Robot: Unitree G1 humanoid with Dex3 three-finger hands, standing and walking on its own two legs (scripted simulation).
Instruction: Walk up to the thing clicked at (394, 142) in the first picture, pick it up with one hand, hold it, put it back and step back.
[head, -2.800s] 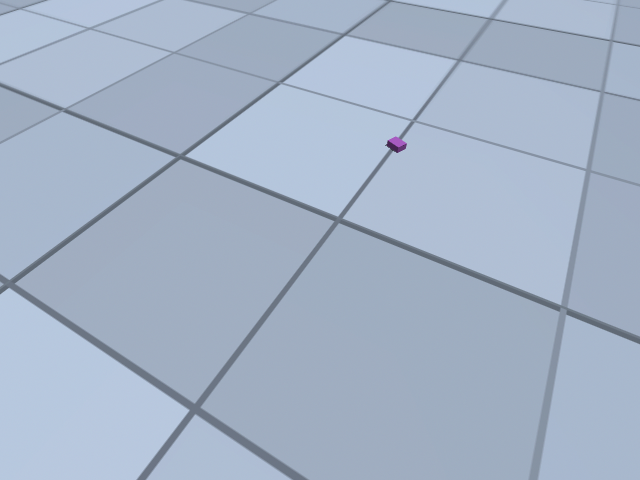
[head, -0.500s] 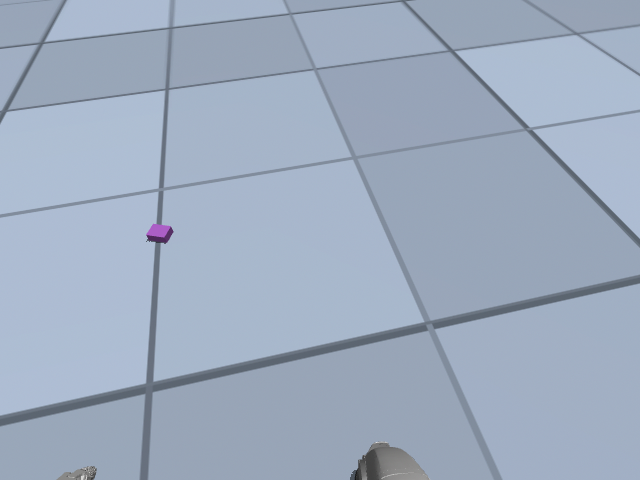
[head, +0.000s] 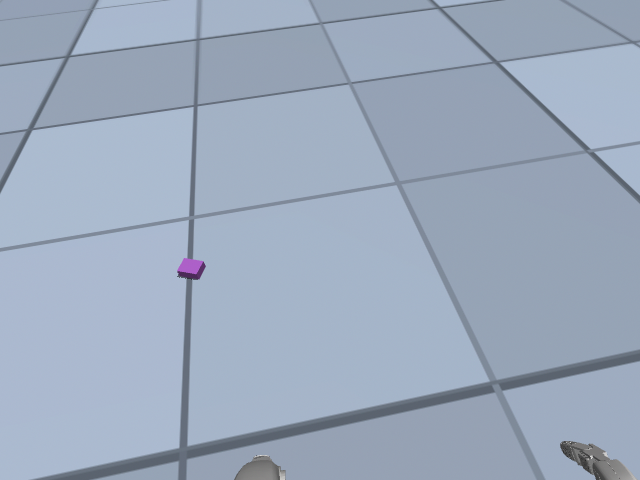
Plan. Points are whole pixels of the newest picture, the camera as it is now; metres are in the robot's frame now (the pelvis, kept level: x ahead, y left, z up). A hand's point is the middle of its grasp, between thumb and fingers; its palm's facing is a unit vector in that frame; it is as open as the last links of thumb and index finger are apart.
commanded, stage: walk up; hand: left
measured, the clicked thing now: (191, 268) +0.97 +0.56 -0.74
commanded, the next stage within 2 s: none
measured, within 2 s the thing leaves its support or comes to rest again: neither
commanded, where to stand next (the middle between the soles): +0.53 +0.42 m, yaw -12 degrees
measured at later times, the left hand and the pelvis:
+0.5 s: hand (78, 385) +0.29 +0.40 -0.12, palm faces -0.16 -0.84 -0.52, open 7.4 cm; pelvis +0.16 +0.13 -0.01, yaw -7 degrees
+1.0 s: hand out of the picture +0.36 +0.61 -0.15, palm faces -0.15 -0.82 -0.55, open 7.4 cm; pelvis +0.27 +0.29 -0.02, yaw -8 degrees
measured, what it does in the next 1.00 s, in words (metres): steps to the left: left foot, then right foot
